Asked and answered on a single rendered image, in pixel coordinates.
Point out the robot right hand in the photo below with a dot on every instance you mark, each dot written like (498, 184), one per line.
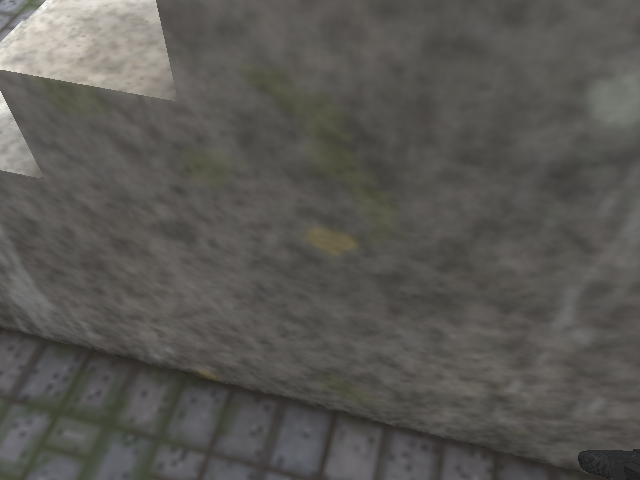
(615, 464)

